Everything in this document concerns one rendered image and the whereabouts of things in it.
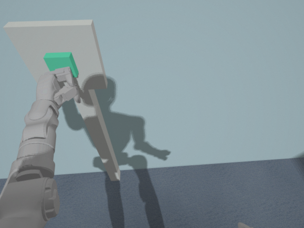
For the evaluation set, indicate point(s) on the left robot upper arm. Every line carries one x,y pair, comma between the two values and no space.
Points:
29,203

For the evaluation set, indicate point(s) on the button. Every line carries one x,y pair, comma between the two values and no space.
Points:
60,60

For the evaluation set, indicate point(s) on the robot left forearm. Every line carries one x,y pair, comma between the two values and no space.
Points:
37,145

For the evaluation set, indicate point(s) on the panel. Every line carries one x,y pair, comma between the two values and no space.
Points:
33,39

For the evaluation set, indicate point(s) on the left robot hand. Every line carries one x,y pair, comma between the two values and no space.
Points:
49,89

